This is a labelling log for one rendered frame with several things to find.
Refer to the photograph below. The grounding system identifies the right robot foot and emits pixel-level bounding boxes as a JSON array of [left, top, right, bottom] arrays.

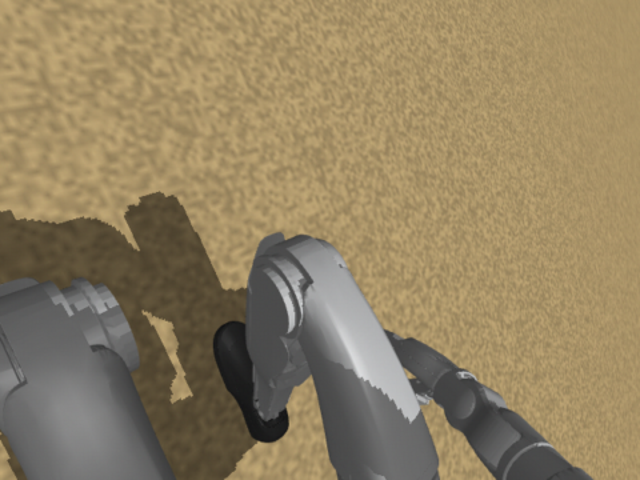
[[213, 321, 289, 443]]

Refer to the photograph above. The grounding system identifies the right robot arm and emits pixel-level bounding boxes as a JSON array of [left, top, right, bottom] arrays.
[[433, 368, 594, 480]]

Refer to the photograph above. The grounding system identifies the right robot hand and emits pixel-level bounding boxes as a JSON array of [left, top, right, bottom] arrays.
[[384, 329, 458, 405]]

